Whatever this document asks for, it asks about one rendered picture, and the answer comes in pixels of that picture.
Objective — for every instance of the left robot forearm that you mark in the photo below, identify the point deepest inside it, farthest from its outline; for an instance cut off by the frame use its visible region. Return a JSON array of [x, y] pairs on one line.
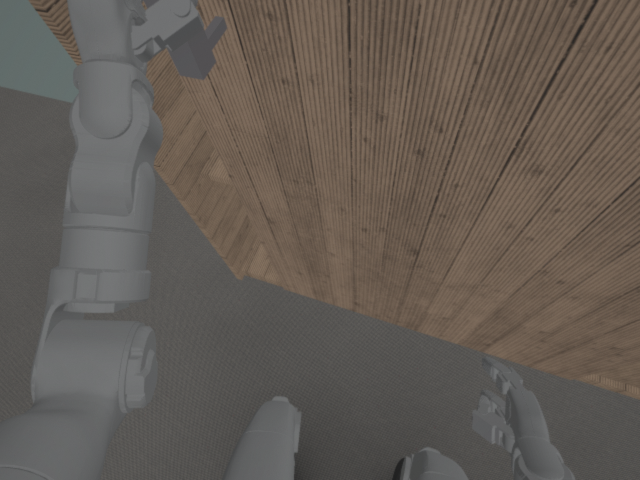
[[110, 195]]

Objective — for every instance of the left robot hand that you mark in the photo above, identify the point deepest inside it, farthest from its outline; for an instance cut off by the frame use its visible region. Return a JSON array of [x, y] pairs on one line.
[[105, 29]]

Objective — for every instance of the robot left thigh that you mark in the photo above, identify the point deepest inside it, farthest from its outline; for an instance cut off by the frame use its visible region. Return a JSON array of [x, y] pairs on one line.
[[265, 450]]

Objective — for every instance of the left robot upper arm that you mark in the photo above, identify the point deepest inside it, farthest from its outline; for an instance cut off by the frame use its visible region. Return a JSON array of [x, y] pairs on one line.
[[90, 374]]

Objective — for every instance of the right robot hand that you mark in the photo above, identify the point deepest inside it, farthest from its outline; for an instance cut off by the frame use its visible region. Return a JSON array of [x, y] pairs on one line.
[[503, 422]]

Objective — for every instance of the right robot shin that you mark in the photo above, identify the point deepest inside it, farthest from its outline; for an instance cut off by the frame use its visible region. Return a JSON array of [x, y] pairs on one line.
[[429, 449]]

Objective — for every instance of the wardrobe door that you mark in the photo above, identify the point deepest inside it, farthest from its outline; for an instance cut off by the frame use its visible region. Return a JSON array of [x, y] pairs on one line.
[[627, 374], [467, 169]]

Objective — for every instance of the right robot forearm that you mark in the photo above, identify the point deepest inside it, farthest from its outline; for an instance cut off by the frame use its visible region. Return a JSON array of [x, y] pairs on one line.
[[536, 459]]

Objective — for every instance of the handle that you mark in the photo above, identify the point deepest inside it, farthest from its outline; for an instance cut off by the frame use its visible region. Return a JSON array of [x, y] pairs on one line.
[[195, 58]]

